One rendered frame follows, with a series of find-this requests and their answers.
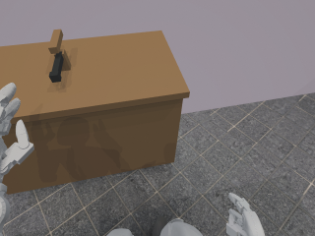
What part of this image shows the counter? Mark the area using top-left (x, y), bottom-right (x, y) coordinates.
top-left (0, 29), bottom-right (190, 195)

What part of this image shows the right robot hand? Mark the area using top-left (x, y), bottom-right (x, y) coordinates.
top-left (225, 193), bottom-right (265, 236)

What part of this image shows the left robot hand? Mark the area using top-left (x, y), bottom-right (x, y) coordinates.
top-left (0, 83), bottom-right (34, 183)

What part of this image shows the right robot thigh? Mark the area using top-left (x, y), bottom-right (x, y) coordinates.
top-left (163, 221), bottom-right (203, 236)

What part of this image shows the left robot forearm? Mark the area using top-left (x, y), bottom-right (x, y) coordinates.
top-left (0, 183), bottom-right (11, 236)

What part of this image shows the tap lever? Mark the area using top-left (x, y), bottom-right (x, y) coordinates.
top-left (48, 51), bottom-right (64, 83)

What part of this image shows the robot right foot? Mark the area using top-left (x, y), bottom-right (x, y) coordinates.
top-left (152, 216), bottom-right (167, 236)

